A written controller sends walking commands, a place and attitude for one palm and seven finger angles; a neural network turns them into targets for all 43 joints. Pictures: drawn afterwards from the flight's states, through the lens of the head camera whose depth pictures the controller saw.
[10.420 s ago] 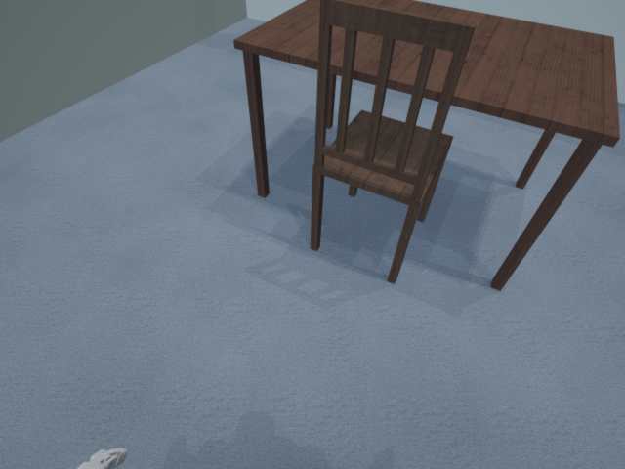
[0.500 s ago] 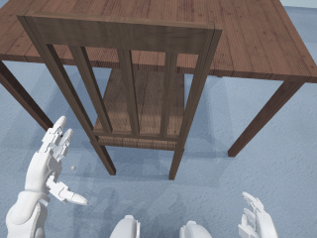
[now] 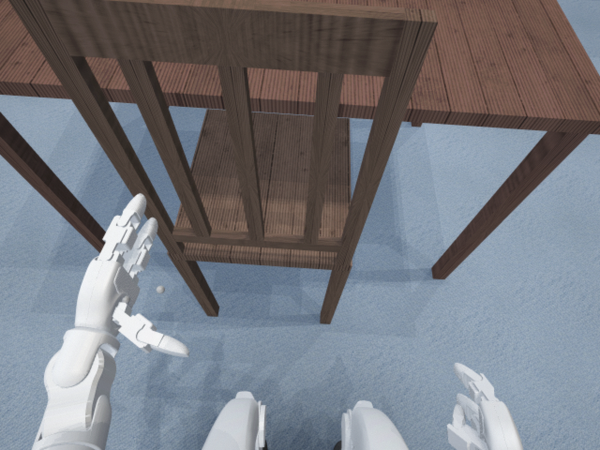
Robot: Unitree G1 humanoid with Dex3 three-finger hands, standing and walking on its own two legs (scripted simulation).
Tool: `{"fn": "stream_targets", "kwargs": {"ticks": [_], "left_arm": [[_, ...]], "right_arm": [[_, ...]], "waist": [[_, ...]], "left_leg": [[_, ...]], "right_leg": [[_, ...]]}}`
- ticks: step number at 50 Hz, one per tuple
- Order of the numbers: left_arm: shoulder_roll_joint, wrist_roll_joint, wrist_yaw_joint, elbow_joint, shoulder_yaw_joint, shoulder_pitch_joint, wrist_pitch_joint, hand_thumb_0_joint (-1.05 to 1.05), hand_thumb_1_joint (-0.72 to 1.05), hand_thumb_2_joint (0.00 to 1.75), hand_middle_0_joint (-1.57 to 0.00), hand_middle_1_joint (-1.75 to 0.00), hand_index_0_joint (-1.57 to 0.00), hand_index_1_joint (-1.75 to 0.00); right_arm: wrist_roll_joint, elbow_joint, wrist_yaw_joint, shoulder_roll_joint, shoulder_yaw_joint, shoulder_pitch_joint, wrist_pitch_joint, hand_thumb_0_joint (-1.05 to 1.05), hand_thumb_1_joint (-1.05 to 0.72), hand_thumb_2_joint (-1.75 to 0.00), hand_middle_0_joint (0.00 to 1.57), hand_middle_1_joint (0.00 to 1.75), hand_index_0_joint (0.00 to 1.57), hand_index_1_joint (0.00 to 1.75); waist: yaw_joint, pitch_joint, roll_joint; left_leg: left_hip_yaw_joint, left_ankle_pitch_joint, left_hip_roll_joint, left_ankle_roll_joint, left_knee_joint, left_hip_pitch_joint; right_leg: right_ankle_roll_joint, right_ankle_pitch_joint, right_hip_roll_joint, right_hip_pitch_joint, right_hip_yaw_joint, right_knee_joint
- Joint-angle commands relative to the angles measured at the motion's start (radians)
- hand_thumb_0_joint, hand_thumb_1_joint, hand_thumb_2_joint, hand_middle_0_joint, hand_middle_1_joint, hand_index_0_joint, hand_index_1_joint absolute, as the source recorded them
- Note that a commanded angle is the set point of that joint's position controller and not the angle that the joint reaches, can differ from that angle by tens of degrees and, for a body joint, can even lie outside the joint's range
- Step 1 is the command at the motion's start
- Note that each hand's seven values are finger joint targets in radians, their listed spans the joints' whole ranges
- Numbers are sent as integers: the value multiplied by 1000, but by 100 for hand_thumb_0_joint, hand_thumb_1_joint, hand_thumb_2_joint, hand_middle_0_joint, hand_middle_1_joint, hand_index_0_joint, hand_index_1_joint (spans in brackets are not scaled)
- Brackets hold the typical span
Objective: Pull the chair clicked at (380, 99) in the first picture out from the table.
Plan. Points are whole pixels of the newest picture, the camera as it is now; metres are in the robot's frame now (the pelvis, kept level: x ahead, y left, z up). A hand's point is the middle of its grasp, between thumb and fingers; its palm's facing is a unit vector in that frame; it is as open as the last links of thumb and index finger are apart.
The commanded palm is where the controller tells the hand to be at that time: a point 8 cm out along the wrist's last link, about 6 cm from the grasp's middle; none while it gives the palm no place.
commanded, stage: aim the fingers beside a spindle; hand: left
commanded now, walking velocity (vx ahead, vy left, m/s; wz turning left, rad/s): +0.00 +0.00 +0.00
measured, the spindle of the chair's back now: (248, 175) +0.48 +0.10 +0.04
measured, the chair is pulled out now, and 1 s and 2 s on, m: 0.00 0.00 0.00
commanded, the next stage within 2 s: none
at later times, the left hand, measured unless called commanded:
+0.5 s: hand (175, 269) +0.34 +0.18 +0.00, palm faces -0.06 -1.00 -0.03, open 16.9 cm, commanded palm +0.32 +0.23 +0.01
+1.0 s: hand (173, 271) +0.34 +0.18 +0.01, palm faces -0.06 -1.00 -0.04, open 16.9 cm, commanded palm +0.32 +0.24 +0.00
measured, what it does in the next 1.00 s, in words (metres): stands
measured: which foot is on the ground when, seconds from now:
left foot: down 0.00-1.00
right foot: down 0.00-1.00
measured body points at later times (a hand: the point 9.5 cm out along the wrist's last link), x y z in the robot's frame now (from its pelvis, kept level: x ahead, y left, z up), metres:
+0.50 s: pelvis +0.00 +0.00 -0.01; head +0.12 +0.02 +0.42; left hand +0.34 +0.24 +0.00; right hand +0.15 -0.25 -0.12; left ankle +0.02 +0.11 -0.64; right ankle +0.01 -0.13 -0.64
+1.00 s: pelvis +0.00 +0.00 -0.01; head +0.12 +0.01 +0.42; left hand +0.33 +0.24 +0.02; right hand +0.15 -0.26 -0.12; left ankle +0.02 +0.11 -0.64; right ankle +0.01 -0.13 -0.64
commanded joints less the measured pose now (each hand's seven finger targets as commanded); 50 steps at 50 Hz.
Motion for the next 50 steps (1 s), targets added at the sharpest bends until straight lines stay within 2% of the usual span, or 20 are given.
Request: {"fn": "stream_targets", "kwargs": {"ticks": [1,5,6,7,9,13,17,19,21,24,27,31,34,36,41,43,44,45,47,50], "left_arm": [[176,-11,23,-135,102,-160,-66,0,-50,30,-6,-8,-6,-8],[151,-10,2,-77,77,-164,-30,0,-50,30,-6,-8,-6,-8],[171,-10,-2,-88,89,-180,-30,0,-50,30,-6,-8,-6,-8],[145,-11,-7,-109,61,-192,-32,0,-50,30,-6,-8,-6,-8],[129,-7,-5,-174,29,-243,-47,0,-50,30,-6,-8,-6,-8],[155,-2,33,-223,58,-250,-85,0,-50,30,-6,-8,-6,-8],[140,21,63,-97,50,-300,-79,0,-50,30,-6,-8,-6,-8],[159,34,66,-39,70,-306,-68,0,-50,30,-6,-8,-6,-8],[153,38,62,-33,60,-330,-64,0,-50,30,-6,-8,-6,-8],[147,26,51,-95,51,-321,-67,0,-50,30,-6,-8,-6,-8],[158,20,57,-146,54,-366,-83,0,-50,30,-6,-8,-6,-8],[172,19,69,-117,80,-306,-81,0,-50,30,-6,-8,-6,-8],[167,24,66,-10,88,-290,-60,0,-50,30,-6,-8,-6,-8],[150,25,53,11,72,-307,-57,0,-50,30,-6,-8,-6,-8],[156,5,28,-126,57,-324,-94,0,-50,30,-6,-8,-6,-8],[190,0,32,-188,80,-321,-110,0,-50,30,-6,-8,-6,-8],[172,-1,34,-177,60,-307,-106,0,-50,30,-6,-8,-6,-8],[198,1,41,-174,91,-314,-108,0,-50,30,-6,-8,-6,-8],[162,4,45,-95,70,-297,-90,0,-50,30,-6,-8,-6,-8],[176,12,44,-12,93,-308,-74,0,-50,30,-6,-8,-6,-8]], "right_arm": [[6,-119,-8,-148,-59,18,-34,0,-90,-90,20,30,20,30],[12,-130,-2,-156,-60,21,-18,0,-90,-90,20,30,20,30],[12,-129,-3,-160,-62,24,-14,0,-90,-90,20,30,20,30],[14,-135,-2,-157,-62,22,-14,0,-90,-90,20,30,20,30],[12,-139,-3,-154,-65,22,-19,0,-90,-90,20,30,20,30],[2,-123,-2,-151,-69,35,-23,0,-90,-90,20,30,20,30],[0,-101,1,-154,-64,35,-6,0,-90,-90,20,30,20,30],[2,-103,0,-158,-64,36,6,0,-90,-90,20,30,20,30],[3,-111,2,-159,-66,33,15,0,-90,-90,20,30,20,30],[2,-130,6,-155,-67,36,17,0,-90,-90,20,30,20,30],[1,-120,6,-151,-68,42,20,0,-90,-90,20,30,20,30],[2,-116,8,-149,-66,43,29,0,-90,-90,20,30,20,30],[6,-109,7,-151,-62,42,40,0,-90,-90,20,30,20,30],[8,-111,8,-154,-63,44,44,0,-90,-90,20,30,20,30],[6,-129,6,-149,-68,39,30,0,-90,-90,20,30,20,30],[3,-121,3,-149,-70,45,22,0,-90,-90,20,30,20,30],[2,-123,4,-149,-68,45,22,0,-90,-90,20,30,20,30],[1,-113,2,-150,-68,46,23,0,-90,-90,20,30,20,30],[4,-103,3,-149,-65,41,27,0,-90,-90,20,30,20,30],[5,-98,2,-155,-61,39,35,0,-90,-90,20,30,20,30]], "waist": [[-7,-324,12],[-11,-310,11],[-7,-330,9],[-11,-336,22],[-20,-373,55],[-10,-412,66],[-29,-323,19],[-22,-311,21],[-17,-334,35],[-5,-439,61],[-15,-476,54],[-8,-440,34],[-20,-348,-13],[-25,-330,-18],[-9,-444,56],[-3,-487,74],[-17,-466,55],[-13,-458,57],[-29,-379,23],[-28,-332,2]], "left_leg": [[-28,296,-17,6,-149,241],[-24,278,-19,6,-145,215],[-27,284,-16,5,-143,219],[-30,300,-16,5,-144,236],[-38,346,-10,6,-133,282],[-54,400,-3,-3,-128,329],[-53,298,-8,-1,-120,238],[-45,256,-12,0,-117,200],[-41,254,-13,-1,-114,208],[-41,351,-11,-1,-102,267],[-47,394,-6,-2,-89,298],[-40,382,-9,0,-96,260],[-31,293,-13,5,-95,176],[-29,260,-16,6,-95,152],[-32,348,-12,5,-91,257],[-37,406,-9,3,-89,299],[-39,398,-10,7,-87,288],[-41,397,-8,4,-88,280],[-35,333,-10,6,-89,224],[-29,259,-16,8,-87,157]], "right_leg": [[-19,244,19,136,20,-133],[-21,240,18,127,20,-133],[-22,246,17,133,21,-128],[-23,253,16,126,18,-126],[-24,268,15,105,15,-116],[-25,276,15,87,10,-100],[-23,208,16,32,7,-91],[-26,181,17,30,10,-89],[-28,186,15,31,15,-86],[-30,261,13,74,18,-74],[-25,298,14,76,20,-69],[-24,303,16,99,21,-74],[-22,251,20,75,23,-86],[-22,229,18,69,24,-87],[-26,283,15,98,30,-84],[-26,323,15,119,31,-80],[-23,314,19,104,27,-82],[-23,312,18,101,26,-79],[-19,273,19,75,24,-88],[-21,221,20,61,26,-89]]}}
